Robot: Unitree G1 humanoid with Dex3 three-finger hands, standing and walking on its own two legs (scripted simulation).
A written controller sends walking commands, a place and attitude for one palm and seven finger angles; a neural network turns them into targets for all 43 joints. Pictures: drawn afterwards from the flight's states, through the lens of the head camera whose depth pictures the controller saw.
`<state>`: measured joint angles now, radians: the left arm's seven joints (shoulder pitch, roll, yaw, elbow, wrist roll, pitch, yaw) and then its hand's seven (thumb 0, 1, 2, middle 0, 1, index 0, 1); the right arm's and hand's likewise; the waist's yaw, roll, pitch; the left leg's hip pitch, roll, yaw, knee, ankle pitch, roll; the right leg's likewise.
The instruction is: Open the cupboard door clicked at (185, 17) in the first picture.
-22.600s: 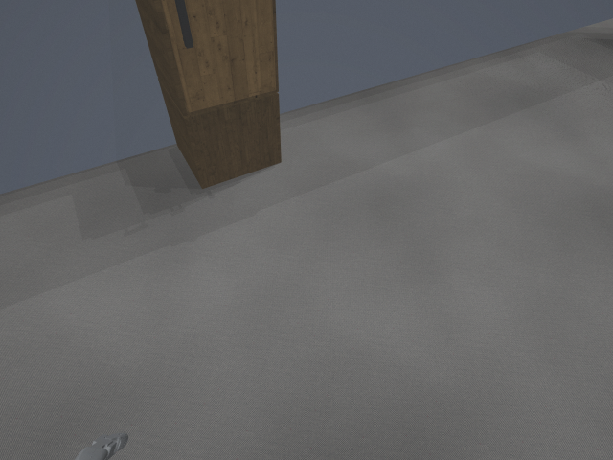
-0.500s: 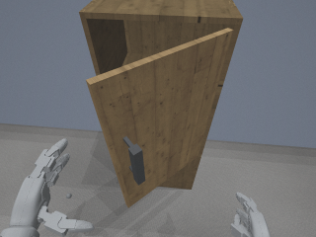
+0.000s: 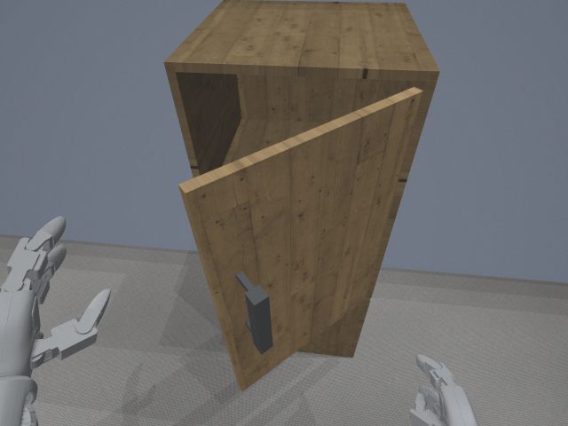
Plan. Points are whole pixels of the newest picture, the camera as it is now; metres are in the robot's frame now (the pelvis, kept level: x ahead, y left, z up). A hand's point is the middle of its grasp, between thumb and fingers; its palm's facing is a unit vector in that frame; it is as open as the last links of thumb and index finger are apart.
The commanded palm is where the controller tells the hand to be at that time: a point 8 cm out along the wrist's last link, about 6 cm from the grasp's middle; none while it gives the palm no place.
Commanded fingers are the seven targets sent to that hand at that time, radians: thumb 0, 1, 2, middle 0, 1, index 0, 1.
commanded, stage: draw the hand back to the body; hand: left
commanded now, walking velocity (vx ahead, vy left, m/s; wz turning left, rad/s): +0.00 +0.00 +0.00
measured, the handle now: (253, 312) +0.29 +0.09 -0.01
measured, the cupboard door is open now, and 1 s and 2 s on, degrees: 43 43 43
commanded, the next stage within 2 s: step back with the hand held close in 0.46 s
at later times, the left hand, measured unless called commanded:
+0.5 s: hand (85, 317) +0.18 +0.23 +0.16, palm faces +0.43 -0.81 -0.40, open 7.4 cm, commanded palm +0.12 +0.27 +0.17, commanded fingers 0.00 0.90 0.90 -0.20 -0.30 -0.20 -0.30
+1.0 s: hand (91, 318) +0.18 +0.23 +0.15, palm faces +0.30 -0.81 -0.51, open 7.4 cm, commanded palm +0.11 +0.28 +0.18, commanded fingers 0.00 0.90 0.90 -0.20 -0.30 -0.20 -0.30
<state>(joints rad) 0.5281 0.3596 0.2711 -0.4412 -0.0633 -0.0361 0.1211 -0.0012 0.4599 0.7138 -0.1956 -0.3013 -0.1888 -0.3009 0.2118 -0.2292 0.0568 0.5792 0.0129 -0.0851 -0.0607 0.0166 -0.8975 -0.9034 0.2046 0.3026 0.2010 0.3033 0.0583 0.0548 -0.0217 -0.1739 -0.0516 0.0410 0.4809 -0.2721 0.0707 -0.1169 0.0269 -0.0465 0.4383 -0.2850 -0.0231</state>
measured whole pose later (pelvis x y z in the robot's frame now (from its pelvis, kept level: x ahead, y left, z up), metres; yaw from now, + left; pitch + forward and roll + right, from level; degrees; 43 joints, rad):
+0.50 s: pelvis -0.01 -0.03 +0.01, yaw +0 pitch -5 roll -1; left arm 0.48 0.35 0.32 -0.40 -0.08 -0.09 0.11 0.01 0.89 0.90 -0.21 -0.30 -0.21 -0.30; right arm 0.19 -0.24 0.03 0.64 0.01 -0.09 -0.06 0.02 -0.90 -0.90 0.20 0.30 0.20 0.30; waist 0.06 0.06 0.03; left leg -0.10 -0.02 0.03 0.41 -0.22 0.04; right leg -0.04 0.06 -0.05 0.35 -0.23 -0.06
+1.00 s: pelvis -0.04 -0.02 +0.00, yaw -2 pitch +0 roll -1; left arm 0.57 0.44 0.39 -0.50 -0.06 -0.14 0.12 0.01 0.89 0.90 -0.22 -0.30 -0.21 -0.30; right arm 0.16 -0.24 -0.02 0.56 0.03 0.03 -0.07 0.02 -0.90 -0.90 0.20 0.30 0.20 0.30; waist -0.01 0.01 0.04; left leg -0.27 -0.01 0.07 0.47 -0.20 0.05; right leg -0.23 0.06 -0.02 0.43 -0.20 -0.05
